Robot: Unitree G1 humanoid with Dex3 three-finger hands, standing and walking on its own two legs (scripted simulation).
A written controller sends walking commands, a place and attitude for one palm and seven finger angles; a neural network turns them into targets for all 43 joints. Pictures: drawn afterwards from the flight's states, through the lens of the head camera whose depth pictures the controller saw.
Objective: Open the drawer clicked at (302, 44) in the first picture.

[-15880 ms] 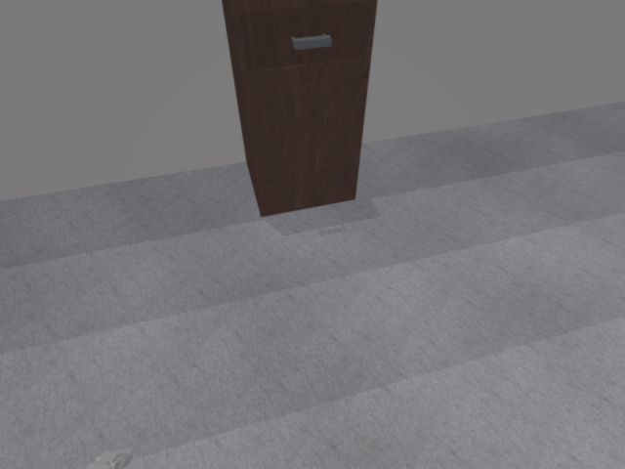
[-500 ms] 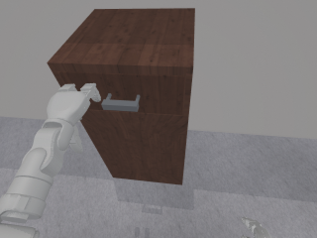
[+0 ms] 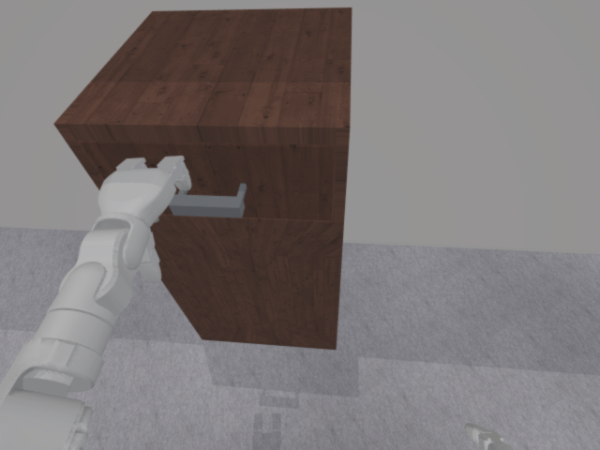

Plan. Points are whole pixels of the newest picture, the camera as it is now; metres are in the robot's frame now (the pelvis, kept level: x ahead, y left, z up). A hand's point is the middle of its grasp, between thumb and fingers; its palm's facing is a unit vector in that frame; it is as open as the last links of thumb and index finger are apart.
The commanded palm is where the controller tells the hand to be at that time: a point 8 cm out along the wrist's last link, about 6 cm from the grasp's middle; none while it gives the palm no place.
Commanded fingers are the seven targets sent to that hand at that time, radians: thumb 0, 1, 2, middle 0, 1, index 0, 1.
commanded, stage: move the hooked fingers above the handle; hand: left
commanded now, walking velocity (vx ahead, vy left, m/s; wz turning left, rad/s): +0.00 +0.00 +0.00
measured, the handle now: (210, 196) +0.51 +0.20 +0.02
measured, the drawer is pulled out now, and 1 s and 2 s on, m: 0.00 0.00 0.00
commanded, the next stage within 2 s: none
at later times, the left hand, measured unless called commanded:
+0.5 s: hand (186, 209) +0.44 +0.21 +0.07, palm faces -0.12 -0.02 -0.99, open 13.8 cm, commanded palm +0.44 +0.21 +0.13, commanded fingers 0.00 -0.50 0.30 -0.30 -1.20 -0.30 -1.20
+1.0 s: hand (173, 193) +0.45 +0.23 +0.09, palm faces -0.07 +0.01 -1.00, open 13.6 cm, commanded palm +0.44 +0.21 +0.13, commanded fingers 0.00 -0.50 0.30 -0.30 -1.20 -0.30 -1.20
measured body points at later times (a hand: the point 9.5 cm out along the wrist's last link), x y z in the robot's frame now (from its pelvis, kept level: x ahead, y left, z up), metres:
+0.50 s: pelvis +0.00 +0.00 -0.01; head +0.05 -0.01 +0.44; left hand +0.44 +0.21 +0.12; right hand +0.07 -0.26 -0.14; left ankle -0.01 +0.12 -0.73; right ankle -0.04 -0.11 -0.73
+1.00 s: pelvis -0.02 +0.01 -0.01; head +0.03 -0.01 +0.44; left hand +0.45 +0.22 +0.14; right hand +0.02 -0.26 -0.14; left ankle -0.01 +0.12 -0.73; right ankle -0.04 -0.11 -0.73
